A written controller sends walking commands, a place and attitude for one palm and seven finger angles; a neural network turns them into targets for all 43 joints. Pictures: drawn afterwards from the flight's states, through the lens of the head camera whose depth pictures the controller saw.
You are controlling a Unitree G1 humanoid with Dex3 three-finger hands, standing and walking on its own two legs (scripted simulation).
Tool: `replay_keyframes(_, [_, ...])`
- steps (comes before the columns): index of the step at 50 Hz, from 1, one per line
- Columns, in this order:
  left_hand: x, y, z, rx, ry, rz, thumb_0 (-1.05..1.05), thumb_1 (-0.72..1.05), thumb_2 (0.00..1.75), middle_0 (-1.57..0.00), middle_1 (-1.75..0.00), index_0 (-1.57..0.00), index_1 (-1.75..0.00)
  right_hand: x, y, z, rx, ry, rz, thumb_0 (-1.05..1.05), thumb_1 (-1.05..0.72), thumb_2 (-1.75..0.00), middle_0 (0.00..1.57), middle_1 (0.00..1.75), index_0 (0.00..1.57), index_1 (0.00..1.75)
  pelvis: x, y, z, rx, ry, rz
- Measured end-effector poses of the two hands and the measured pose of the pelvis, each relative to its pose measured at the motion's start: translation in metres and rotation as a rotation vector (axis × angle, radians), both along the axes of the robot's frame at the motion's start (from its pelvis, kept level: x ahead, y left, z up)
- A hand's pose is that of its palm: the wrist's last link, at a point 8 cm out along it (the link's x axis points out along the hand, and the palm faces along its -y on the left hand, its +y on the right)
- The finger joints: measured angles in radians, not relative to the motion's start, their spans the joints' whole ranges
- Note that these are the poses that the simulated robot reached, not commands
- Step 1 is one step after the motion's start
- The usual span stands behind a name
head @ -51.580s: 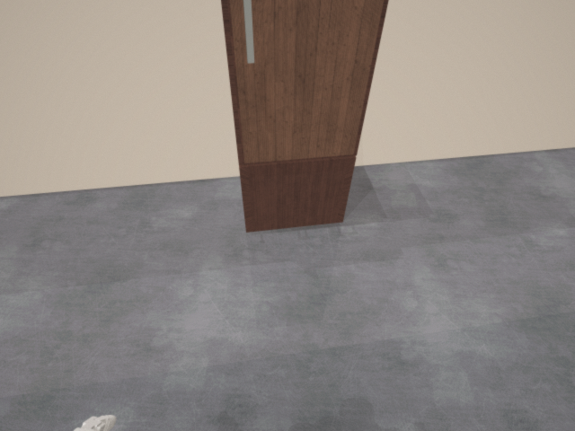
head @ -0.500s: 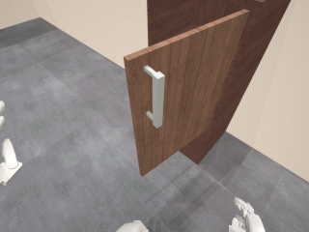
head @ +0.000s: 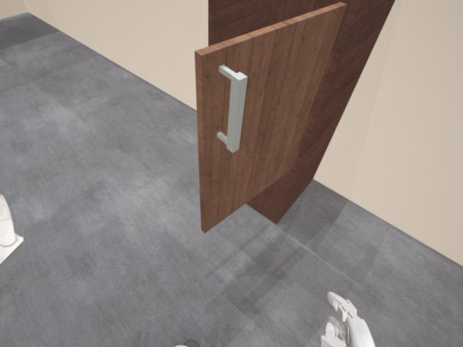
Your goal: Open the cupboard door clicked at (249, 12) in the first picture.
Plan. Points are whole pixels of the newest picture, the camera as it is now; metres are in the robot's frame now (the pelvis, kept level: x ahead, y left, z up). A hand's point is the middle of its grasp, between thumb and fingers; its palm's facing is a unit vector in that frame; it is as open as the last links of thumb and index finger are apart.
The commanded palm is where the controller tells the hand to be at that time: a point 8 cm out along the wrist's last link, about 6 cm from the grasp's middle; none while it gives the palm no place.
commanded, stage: stop stepping back and stand still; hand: left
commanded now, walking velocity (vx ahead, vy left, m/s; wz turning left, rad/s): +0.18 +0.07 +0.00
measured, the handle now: (229, 111) +0.50 +0.04 +0.14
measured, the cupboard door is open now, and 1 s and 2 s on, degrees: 80 80 80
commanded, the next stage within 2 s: let the arm hang, fingers relaxed in 1.20 s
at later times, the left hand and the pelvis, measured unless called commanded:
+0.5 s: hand out of the picture +0.16 +0.26 +0.17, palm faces +0.39 -0.80 -0.46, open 7.4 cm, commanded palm +0.12 +0.30 +0.18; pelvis -0.03 +0.01 +0.00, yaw -2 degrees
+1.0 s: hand out of the picture +0.12 +0.29 +0.16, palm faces +0.40 -0.78 -0.48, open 7.4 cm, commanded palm +0.08 +0.32 +0.18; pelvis -0.07 +0.03 +0.01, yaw -1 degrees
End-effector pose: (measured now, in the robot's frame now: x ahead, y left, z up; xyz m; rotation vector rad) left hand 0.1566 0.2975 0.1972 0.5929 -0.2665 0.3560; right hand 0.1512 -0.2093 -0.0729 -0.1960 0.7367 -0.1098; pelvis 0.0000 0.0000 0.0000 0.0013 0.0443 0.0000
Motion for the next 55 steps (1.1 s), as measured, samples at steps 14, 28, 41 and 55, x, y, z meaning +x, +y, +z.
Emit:
replay_keyframes(14, [-0.007, 0.005, -0.023, -0.151, -0.049, 0.031, 0.01, 0.89, 0.9, -0.21, -0.31, -0.21, -0.3, -0.042, -0.045, 0.003, -0.088, -0.022, -0.115, 0.01, -0.9, -0.9, 0.2, 0.3, 0.2, 0.3, -0.019, 0.003, -0.004, 0.005, -0.092, -0.025])
replay_keyframes(28, [-0.035, 0.016, -0.015, -0.054, -0.011, 0.022, 0.01, 0.89, 0.9, -0.21, -0.31, -0.21, -0.3, -0.063, -0.024, -0.005, -0.075, 0.038, -0.082, 0.01, -0.9, -0.9, 0.2, 0.3, 0.2, 0.3, -0.032, 0.015, 0.0, -0.027, -0.058, -0.025])
replay_keyframes(41, [-0.04, 0.009, -0.008, -0.024, 0.03, -0.077, 0.01, 0.89, 0.9, -0.21, -0.31, -0.21, -0.3, -0.056, 0.014, 0.009, -0.006, -0.052, -0.027, 0.01, -0.9, -0.9, 0.2, 0.3, 0.2, 0.3, -0.06, 0.023, 0.006, -0.022, -0.06, -0.03])
replay_keyframes(55, [-0.076, 0.028, -0.026, -0.114, 0.053, 0.071, 0.01, 0.89, 0.9, -0.21, -0.31, -0.21, -0.3, -0.079, -0.001, 0.007, -0.061, -0.022, -0.028, 0.01, -0.9, -0.9, 0.2, 0.3, 0.2, 0.3, -0.077, 0.026, 0.009, -0.032, -0.077, -0.017])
